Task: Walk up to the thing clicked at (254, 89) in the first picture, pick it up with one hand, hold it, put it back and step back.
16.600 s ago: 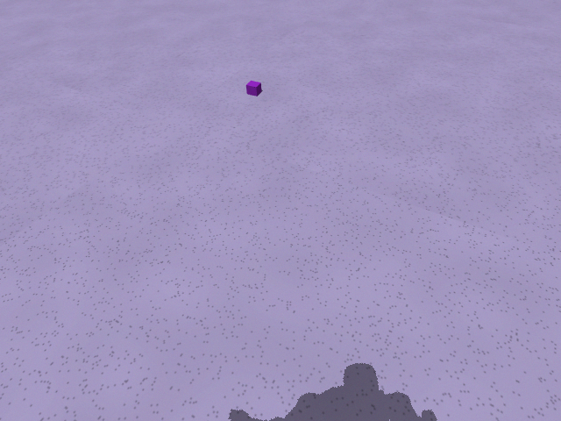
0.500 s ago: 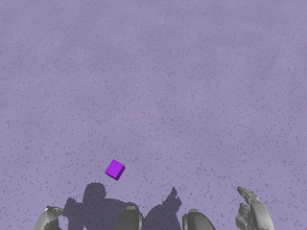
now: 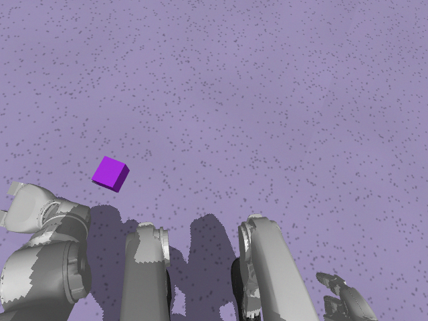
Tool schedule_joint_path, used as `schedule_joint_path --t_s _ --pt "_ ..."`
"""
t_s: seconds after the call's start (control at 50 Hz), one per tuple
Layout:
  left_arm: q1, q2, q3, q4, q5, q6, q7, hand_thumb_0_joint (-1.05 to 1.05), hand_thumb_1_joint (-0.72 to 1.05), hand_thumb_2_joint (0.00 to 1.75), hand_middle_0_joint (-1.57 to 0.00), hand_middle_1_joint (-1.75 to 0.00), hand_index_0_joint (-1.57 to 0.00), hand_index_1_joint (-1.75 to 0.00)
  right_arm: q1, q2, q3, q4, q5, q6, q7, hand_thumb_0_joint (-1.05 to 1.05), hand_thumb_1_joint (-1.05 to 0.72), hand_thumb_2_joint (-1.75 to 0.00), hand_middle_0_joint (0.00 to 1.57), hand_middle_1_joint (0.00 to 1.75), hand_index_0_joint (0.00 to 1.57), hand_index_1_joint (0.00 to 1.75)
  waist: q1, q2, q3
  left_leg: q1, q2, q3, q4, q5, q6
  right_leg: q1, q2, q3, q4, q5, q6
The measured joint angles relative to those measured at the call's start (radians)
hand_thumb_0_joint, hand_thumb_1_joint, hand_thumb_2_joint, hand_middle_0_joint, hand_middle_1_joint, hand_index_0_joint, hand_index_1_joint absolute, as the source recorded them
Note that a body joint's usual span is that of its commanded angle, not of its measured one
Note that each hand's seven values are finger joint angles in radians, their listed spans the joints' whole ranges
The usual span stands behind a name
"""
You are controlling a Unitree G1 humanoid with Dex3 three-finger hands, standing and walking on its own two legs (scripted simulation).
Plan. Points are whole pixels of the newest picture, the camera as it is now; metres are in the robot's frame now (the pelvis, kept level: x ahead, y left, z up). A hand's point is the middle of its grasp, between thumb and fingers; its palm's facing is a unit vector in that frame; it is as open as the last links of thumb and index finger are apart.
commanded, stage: rise first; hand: left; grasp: from above
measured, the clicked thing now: (111, 174) +0.51 +0.29 -0.43
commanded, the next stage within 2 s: approach in 1.26 s
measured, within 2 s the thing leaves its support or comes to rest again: neither
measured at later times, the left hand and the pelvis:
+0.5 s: hand (76, 188) +0.41 +0.32 -0.24, palm faces -0.10 -0.45 -0.89, open 13.4 cm; pelvis +0.00 +0.01 -0.09, yaw -2 degrees
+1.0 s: hand (85, 183) +0.44 +0.31 -0.29, palm faces -0.05 -0.47 -0.88, open 13.5 cm; pelvis +0.00 +0.01 -0.13, yaw -5 degrees
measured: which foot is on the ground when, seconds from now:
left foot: down 0.00-1.00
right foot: down 0.00-1.00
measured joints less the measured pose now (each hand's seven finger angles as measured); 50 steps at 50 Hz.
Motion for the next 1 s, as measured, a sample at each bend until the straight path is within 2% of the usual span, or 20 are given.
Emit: schedule_joint_path --t_s 0.1,0.2,0.28,0.38,0.44,0.5,0.72,1.0 --pt "-0.079 0.037 0.037 0.046 -0.013 0.010 -0.009 0.00 -0.38 0.92 -0.28 -0.84 -0.24 -0.88 0.015 0.006 0.002 0.034 0.003 -0.009 0.047 0.01 -0.91 -0.90 0.20 0.30 0.20 0.30 -0.022 0.015 0.026 -0.102 0.000 0.002 0.095 -0.001 0.011 -0.099 0.005 0.008 0.087 0.004 0.015" --pt "-0.153 0.078 0.076 0.097 -0.019 0.011 -0.039 0.00 -0.40 0.94 -0.25 -0.86 -0.21 -0.90 0.040 0.007 0.012 0.050 0.015 -0.019 0.079 0.01 -0.90 -0.90 0.20 0.30 0.20 0.30 -0.045 0.030 0.036 -0.171 -0.001 0.005 0.164 -0.009 0.023 -0.164 0.007 0.015 0.150 -0.002 0.028" --pt "-0.204 0.117 0.085 0.144 0.000 0.011 -0.078 0.00 -0.42 0.96 -0.22 -0.88 -0.19 -0.92 0.061 0.002 0.021 0.051 0.025 -0.029 0.097 0.01 -0.90 -0.90 0.20 0.30 0.20 0.30 -0.058 0.039 0.042 -0.208 -0.002 0.004 0.205 -0.018 0.028 -0.198 0.009 0.016 0.188 -0.010 0.033" --pt "-0.251 0.154 0.080 0.196 0.055 0.008 -0.103 0.00 -0.43 0.97 -0.21 -0.90 -0.17 -0.93 0.084 -0.014 0.027 0.042 0.030 -0.041 0.120 0.01 -0.90 -0.90 0.20 0.30 0.20 0.30 -0.067 0.042 0.054 -0.246 -0.004 0.002 0.248 -0.028 0.027 -0.237 0.009 0.017 0.233 -0.021 0.033" --pt "-0.274 0.175 0.081 0.220 0.084 0.003 -0.105 0.00 -0.42 0.96 -0.20 -0.91 -0.17 -0.94 0.088 -0.026 0.031 0.032 0.026 -0.047 0.132 0.01 -0.90 -0.90 0.20 0.30 0.20 0.30 -0.071 0.039 0.070 -0.266 -0.005 0.000 0.271 -0.030 0.023 -0.259 0.009 0.016 0.259 -0.024 0.031" --pt "-0.294 0.192 0.090 0.239 0.098 -0.009 -0.104 0.00 -0.41 0.95 -0.21 -0.91 -0.18 -0.94 0.088 -0.037 0.031 0.022 0.022 -0.055 0.141 0.01 -0.90 -0.90 0.20 0.30 0.20 0.30 -0.074 0.034 0.091 -0.285 -0.005 -0.005 0.293 -0.030 0.019 -0.282 0.011 0.013 0.283 -0.024 0.028" --pt "-0.358 0.272 0.191 0.306 0.135 -0.028 -0.077 0.00 -0.38 0.90 -0.23 -0.90 -0.21 -0.92 0.068 -0.072 0.046 0.005 -0.006 -0.061 0.157 0.01 -0.91 -0.90 0.19 0.30 0.20 0.30 -0.099 0.021 0.159 -0.338 -0.004 -0.036 0.370 -0.030 0.005 -0.336 0.020 -0.010 0.351 -0.013 0.019" --pt "-0.386 0.348 0.214 0.320 0.127 -0.012 -0.068 0.00 -0.42 0.93 -0.22 -0.89 -0.19 -0.92 0.091 -0.081 0.080 -0.002 -0.013 -0.056 0.184 0.01 -0.91 -0.90 0.19 0.30 0.20 0.30 -0.126 0.014 0.203 -0.368 0.000 -0.065 0.424 -0.045 0.004 -0.358 0.030 -0.033 0.382 -0.014 0.024"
